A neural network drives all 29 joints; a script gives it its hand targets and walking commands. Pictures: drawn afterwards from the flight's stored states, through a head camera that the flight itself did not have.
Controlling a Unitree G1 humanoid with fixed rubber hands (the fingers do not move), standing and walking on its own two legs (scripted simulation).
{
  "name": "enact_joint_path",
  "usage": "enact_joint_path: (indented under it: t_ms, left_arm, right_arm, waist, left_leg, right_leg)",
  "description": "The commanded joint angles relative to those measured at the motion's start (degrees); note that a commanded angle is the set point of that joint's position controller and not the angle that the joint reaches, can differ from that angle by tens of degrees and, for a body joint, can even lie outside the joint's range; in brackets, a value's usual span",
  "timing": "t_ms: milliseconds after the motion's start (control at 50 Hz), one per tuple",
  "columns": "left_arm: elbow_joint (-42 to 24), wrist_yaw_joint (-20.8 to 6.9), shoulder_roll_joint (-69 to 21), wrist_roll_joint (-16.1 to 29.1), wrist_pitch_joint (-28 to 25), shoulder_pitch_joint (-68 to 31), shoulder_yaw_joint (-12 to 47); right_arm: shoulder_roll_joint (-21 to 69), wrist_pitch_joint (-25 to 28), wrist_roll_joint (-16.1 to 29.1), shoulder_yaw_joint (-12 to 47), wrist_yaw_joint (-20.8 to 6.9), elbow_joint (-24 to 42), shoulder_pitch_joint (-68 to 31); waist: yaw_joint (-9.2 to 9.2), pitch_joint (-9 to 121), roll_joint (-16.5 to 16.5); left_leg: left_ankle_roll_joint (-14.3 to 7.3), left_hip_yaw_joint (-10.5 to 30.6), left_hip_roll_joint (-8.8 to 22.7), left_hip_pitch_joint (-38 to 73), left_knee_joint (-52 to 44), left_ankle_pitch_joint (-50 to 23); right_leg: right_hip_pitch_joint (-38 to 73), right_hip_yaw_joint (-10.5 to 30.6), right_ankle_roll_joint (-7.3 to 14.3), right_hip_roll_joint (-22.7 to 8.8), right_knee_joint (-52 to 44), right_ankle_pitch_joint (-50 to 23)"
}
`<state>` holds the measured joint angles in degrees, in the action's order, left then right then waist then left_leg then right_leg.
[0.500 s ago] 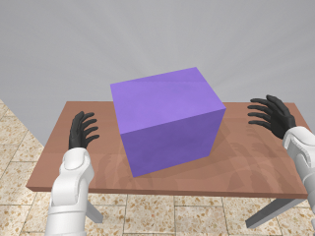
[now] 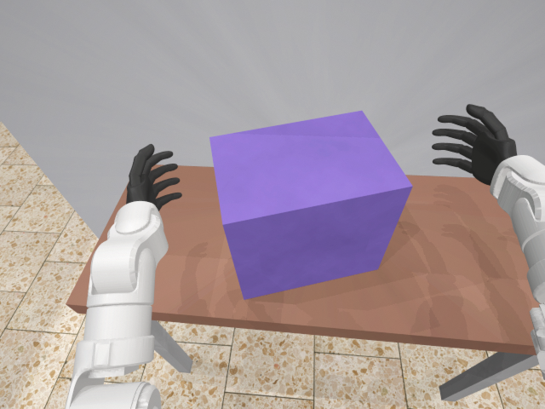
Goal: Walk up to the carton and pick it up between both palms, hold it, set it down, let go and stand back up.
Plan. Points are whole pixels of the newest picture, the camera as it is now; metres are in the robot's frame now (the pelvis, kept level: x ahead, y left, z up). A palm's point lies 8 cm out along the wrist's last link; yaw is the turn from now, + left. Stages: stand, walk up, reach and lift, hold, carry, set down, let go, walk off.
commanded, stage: reach and lift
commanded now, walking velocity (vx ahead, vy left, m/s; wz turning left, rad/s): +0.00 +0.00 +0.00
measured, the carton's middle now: (300, 208) +0.45 +0.05 +0.01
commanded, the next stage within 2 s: none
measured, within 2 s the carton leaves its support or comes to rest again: neither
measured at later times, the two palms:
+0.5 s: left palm (143, 172) +0.37 +0.26 +0.16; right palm (467, 119) +0.51 -0.17 +0.18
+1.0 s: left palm (169, 220) +0.36 +0.25 +0.06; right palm (435, 177) +0.50 -0.16 +0.07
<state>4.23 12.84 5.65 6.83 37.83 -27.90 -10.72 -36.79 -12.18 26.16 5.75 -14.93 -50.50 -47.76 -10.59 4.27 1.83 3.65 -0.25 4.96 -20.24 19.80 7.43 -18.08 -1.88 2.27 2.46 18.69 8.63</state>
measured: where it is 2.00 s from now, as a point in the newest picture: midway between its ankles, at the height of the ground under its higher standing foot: outside the picture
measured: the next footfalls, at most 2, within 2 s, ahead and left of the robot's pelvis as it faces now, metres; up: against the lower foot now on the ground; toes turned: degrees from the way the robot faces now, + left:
none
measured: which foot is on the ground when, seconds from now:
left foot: down 0.00-1.00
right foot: down 0.00-1.00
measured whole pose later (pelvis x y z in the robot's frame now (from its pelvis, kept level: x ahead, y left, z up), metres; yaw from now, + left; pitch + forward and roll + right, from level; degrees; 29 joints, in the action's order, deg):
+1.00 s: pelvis +0.00 +0.01 -0.01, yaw +0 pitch +19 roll -2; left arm 35.3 11.8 3.8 7.1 9.9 -35.2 -6.4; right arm -30.2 5.4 19.5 5.2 -12.9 -72.3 -56.2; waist -14.2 9.8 2.9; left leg 3.2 0.8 5.0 -35.0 24.2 7.7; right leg -31.5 -2.6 1.7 2.5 20.7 7.9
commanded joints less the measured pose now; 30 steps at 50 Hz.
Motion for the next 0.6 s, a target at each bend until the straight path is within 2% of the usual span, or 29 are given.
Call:
enact_joint_path:
  t_ms: [0, 100, 140, 220, 320, 380, 500, 540, 580]
  left_arm:
    - [-6.6, 0.3, 7.2, 0.2, -1.9, -22.2, -1.0]
    - [-5.3, 0.3, 8.6, 1.3, -2.0, -26.0, -1.0]
    - [-5.3, 0.3, 8.8, 1.2, -1.8, -26.5, -1.0]
    - [-1.3, 0.3, 9.8, 2.3, -2.1, -30.6, -0.9]
    - [1.0, 0.7, 10.1, 2.5, -2.4, -33.6, -0.2]
    - [3.6, 0.9, 10.5, 2.9, -3.0, -35.2, -0.3]
    - [7.2, 0.6, 9.6, 1.5, -4.7, -35.0, -0.8]
    - [10.0, 0.0, 7.9, 0.6, -6.0, -32.2, -0.5]
    - [9.8, -0.7, 6.9, -0.8, -7.7, -29.6, -0.6]
  right_arm:
    - [-12.2, 1.7, 0.5, -3.3, 0.4, 5.4, -27.7]
    - [-12.1, 1.3, 0.8, -2.5, 1.0, 5.3, -32.0]
    - [-12.4, 1.1, 1.1, -2.2, 1.1, 4.1, -32.6]
    - [-12.1, 0.8, 0.7, -1.6, 1.4, 3.3, -37.2]
    - [-11.9, 0.5, 1.4, -0.6, 1.5, 0.7, -40.0]
    - [-11.2, 0.3, 1.2, 0.2, 1.6, -0.8, -41.4]
    - [-9.6, 0.9, 0.6, 0.7, 1.9, -4.5, -40.6]
    - [-8.4, 1.8, 0.1, 0.7, 1.9, -7.7, -38.4]
    - [-7.5, 3.4, -0.7, 0.3, 2.0, -9.1, -35.4]
  waist:
    - [-0.52, 26.4, -5.8]
    - [-1.24, 28.9, -7.5]
    - [-1.21, 29.9, -6.8]
    - [-1.77, 30.0, -8.2]
    - [-2.57, 31.4, -7.2]
    - [-2.85, 31.4, -8.6]
    - [-3.24, 32.2, -7.6]
    - [-2.67, 30.6, -7.6]
    - [-2.48, 29.9, -6.1]
  left_leg:
    - [-0.6, -2.7, -5.7, 5.9, 0.8, -13.9]
    - [-0.4, -2.8, -5.9, 4.5, 1.4, -16.0]
    - [0.1, -2.7, -5.8, 5.2, 1.6, -18.1]
    - [-0.2, -2.7, -5.9, 2.9, 1.3, -15.9]
    - [0.2, -2.6, -5.6, 2.7, 1.5, -17.6]
    - [-0.1, -2.9, -5.5, 1.6, 1.5, -16.3]
    - [0.3, -2.9, -5.7, 1.0, 1.8, -18.3]
    - [0.3, -2.7, -5.6, 0.7, 1.7, -18.9]
    - [0.7, -2.8, -5.8, 1.1, 2.0, -20.5]
  right_leg:
    - [15.2, 2.0, -1.3, 1.9, 1.4, -16.8]
    - [17.5, 1.9, -2.1, 2.0, 2.5, -21.0]
    - [17.8, 1.7, -2.0, 2.3, 2.7, -23.3]
    - [17.1, 1.8, -2.5, 2.0, 2.5, -21.5]
    - [17.0, 1.4, -2.4, 2.2, 3.0, -22.4]
    - [16.7, 1.6, -2.5, 2.1, 2.8, -20.7]
    - [17.5, 1.7, -2.4, 2.1, 3.1, -22.3]
    - [17.5, 1.5, -2.6, 2.1, 3.3, -23.2]
    - [18.0, 1.4, -2.2, 2.2, 3.1, -23.3]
